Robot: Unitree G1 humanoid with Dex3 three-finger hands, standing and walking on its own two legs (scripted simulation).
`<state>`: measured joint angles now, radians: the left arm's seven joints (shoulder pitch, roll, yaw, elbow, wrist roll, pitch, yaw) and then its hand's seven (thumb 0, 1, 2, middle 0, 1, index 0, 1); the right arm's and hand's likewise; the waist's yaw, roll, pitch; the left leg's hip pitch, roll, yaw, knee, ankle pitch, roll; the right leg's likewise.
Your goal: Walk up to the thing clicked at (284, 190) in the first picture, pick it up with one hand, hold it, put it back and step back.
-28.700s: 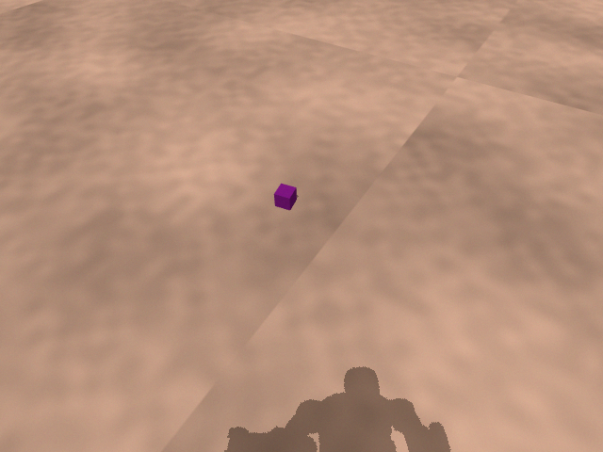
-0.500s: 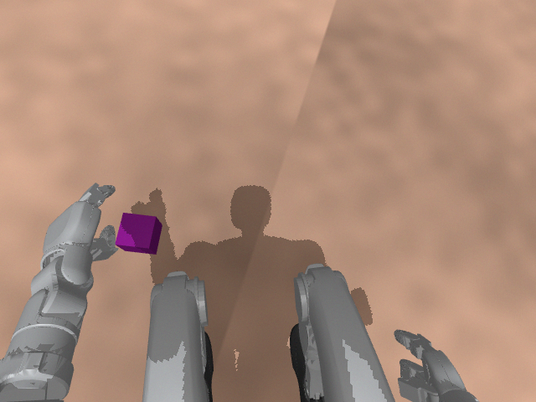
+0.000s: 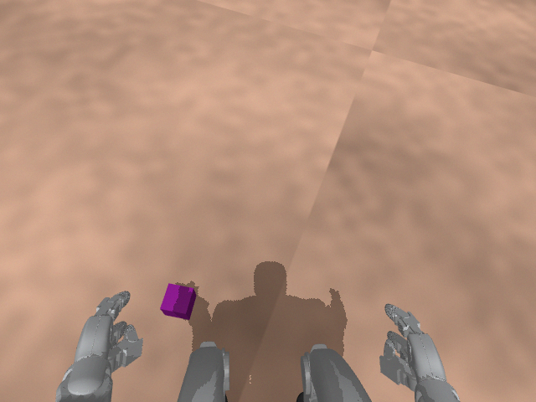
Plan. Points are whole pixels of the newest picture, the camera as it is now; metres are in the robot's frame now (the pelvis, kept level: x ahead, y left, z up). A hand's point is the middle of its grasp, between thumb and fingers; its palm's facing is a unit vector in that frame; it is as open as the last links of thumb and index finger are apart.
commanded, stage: home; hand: left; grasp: from above
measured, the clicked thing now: (179, 301) +0.43 +0.23 -0.59
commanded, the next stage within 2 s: none
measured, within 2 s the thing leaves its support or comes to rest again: neither
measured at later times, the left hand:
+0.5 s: hand (114, 360) +0.20 +0.19 +0.04, palm faces +0.08 -0.97 -0.21, open 7.4 cm
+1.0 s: hand (122, 367) +0.19 +0.18 +0.04, palm faces +0.08 -0.97 -0.21, open 7.4 cm
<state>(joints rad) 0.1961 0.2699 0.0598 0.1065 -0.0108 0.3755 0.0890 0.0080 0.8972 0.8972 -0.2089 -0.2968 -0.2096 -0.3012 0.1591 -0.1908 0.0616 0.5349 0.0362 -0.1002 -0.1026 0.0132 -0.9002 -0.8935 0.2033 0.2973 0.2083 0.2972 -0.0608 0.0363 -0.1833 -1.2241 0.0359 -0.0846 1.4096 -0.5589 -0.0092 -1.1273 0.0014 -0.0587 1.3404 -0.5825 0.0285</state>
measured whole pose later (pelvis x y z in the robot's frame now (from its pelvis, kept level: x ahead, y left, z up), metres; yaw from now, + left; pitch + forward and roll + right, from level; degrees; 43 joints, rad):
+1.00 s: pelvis +0.04 -0.01 +0.08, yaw +2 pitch +10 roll -3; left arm 0.49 0.22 0.03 -0.12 -0.05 0.45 0.02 0.01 0.90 0.90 -0.20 -0.30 -0.21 -0.30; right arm 0.29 -0.22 0.04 0.54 0.01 -0.23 -0.18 0.02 -0.90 -0.89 0.20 0.30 0.21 0.30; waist -0.04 0.05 -0.15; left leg -0.71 0.04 -0.06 1.00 -0.46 -0.02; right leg -0.62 0.00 -0.05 0.94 -0.48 0.02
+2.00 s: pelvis +0.04 +0.00 +0.08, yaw +2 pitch +10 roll -3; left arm 0.50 0.23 0.03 -0.14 -0.05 0.47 0.02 0.01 0.90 0.90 -0.20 -0.29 -0.20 -0.30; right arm 0.29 -0.21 0.03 0.54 0.01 -0.23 -0.18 0.02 -0.90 -0.89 0.20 0.30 0.21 0.30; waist -0.04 0.05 -0.16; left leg -0.72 0.03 -0.05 1.02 -0.48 -0.01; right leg -0.63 -0.01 -0.04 0.94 -0.49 0.03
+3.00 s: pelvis +0.04 +0.00 +0.14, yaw +2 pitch -3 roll -1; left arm 0.23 0.28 0.04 1.03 0.04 0.02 0.04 0.00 0.90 0.90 -0.21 -0.30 -0.21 -0.30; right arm 0.18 -0.28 -0.04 1.03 -0.03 0.00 -0.02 0.01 -0.90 -0.89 0.20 0.30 0.21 0.30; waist 0.02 0.01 0.06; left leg -0.22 0.00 -0.01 0.52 -0.26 0.01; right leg -0.16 -0.04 -0.01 0.48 -0.28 0.04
